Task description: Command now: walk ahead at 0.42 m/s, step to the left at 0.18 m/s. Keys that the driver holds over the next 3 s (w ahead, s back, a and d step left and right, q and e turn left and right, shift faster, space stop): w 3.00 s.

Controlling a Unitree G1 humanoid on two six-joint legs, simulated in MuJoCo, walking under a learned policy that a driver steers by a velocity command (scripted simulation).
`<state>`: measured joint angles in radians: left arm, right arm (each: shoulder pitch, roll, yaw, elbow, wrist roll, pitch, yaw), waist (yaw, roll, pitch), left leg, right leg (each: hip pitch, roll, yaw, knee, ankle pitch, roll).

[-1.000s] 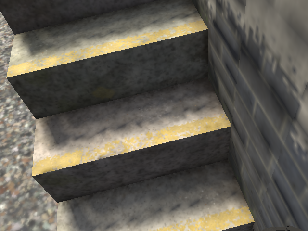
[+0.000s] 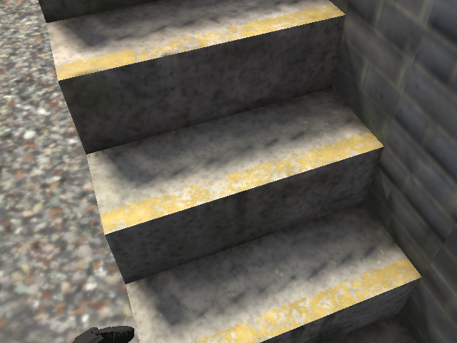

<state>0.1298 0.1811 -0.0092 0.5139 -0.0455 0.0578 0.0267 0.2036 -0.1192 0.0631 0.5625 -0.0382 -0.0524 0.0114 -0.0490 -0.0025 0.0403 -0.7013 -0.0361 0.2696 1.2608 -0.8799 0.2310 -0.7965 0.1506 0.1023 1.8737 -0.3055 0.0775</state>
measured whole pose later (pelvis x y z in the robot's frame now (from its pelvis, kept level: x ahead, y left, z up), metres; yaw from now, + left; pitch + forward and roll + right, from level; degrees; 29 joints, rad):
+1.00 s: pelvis -0.31 +0.05 -0.51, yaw -6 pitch -3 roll -2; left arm 0.16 0.13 -0.02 0.60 0.01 0.11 0.01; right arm 0.56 -0.09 0.02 0.88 -0.02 -0.04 -0.09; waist 0.01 -0.09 -0.03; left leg 0.17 -0.05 0.06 0.41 -0.47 0.08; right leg -1.14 0.00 -0.12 2.22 -0.58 -0.09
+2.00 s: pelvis -0.34 +0.19 -0.48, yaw -9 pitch +2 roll -5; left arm -0.07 0.06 -0.02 0.70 0.02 0.03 0.03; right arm 0.56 0.01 0.03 0.97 -0.03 -0.01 -0.05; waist -0.14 -0.02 0.03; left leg -0.37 0.03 -0.14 0.49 -0.17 0.11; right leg -1.00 -0.01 -0.06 1.97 -0.40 0.03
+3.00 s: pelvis -0.43 +0.37 -0.47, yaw -2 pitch +3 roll +1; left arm 0.09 0.25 0.05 0.81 -0.01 -0.08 0.03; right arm 0.48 -0.17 -0.01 0.84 -0.01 -0.03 -0.01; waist -0.08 -0.02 -0.03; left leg -0.05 -0.11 0.03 0.19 -0.19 0.10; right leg -0.73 -0.08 -0.01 0.86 0.03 -0.05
